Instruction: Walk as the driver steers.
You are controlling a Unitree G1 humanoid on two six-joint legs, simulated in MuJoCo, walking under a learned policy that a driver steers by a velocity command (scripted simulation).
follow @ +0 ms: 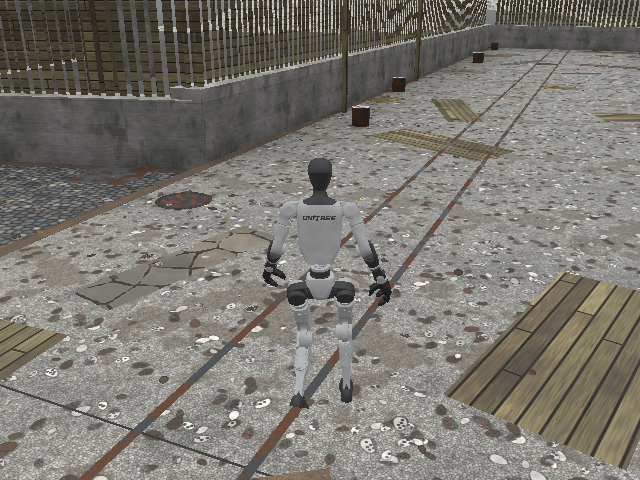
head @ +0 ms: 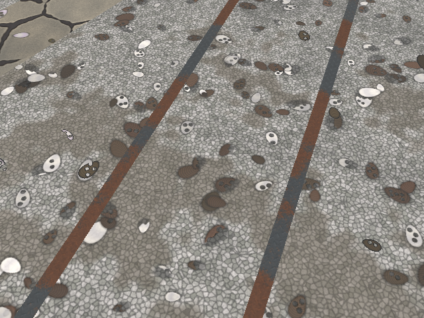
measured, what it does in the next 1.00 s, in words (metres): walks ahead, turning left: left foot, then right foot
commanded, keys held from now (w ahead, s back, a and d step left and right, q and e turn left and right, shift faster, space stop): w+shift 0.22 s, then w+e+shift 0.22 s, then w+q+shift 0.56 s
